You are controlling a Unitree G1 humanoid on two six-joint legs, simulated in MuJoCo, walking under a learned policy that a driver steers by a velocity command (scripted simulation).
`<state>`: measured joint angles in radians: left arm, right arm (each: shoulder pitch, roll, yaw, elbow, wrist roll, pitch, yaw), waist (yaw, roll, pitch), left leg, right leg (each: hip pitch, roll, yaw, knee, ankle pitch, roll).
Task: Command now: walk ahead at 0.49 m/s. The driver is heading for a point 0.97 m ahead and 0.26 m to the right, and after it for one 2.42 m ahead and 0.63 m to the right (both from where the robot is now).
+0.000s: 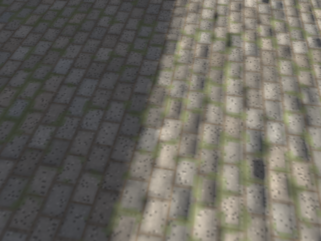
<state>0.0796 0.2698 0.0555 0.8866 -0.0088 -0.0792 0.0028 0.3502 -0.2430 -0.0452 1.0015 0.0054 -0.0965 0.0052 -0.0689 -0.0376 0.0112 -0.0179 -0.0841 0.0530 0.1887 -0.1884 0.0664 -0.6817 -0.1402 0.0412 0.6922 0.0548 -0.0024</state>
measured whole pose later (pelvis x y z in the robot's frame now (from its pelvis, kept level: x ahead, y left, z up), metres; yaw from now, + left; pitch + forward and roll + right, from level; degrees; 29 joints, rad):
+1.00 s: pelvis +0.58 +0.01 +0.00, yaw -6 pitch +0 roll +2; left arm 0.21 0.28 0.09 0.92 -0.03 -0.04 0.01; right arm 0.28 -0.23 -0.06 0.99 -0.02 -0.11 0.01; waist -0.04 -0.05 0.02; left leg -0.09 -0.04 0.17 0.27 -0.19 0.06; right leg -0.68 -0.11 0.09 1.01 -0.12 -0.04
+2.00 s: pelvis +0.93 -0.07 +0.00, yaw -42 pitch +2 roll -1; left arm 0.17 0.34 0.10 0.66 -0.03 0.07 0.03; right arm 0.13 -0.26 -0.06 0.75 -0.02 0.00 -0.04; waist -0.01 -0.04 0.06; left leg -0.30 0.04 0.04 0.43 -0.17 0.00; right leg -0.52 0.01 0.06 1.07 -0.44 0.09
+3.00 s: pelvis +0.92 -0.07 +0.00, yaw -19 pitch +2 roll -2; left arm 0.11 0.31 0.09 0.75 0.00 0.01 0.04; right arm 0.18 -0.32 -0.07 0.65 0.01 0.03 -0.02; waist -0.01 -0.01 0.04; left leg -0.27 -0.07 -0.14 0.46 -0.22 0.06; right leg -0.46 0.01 0.10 0.81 -0.34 0.10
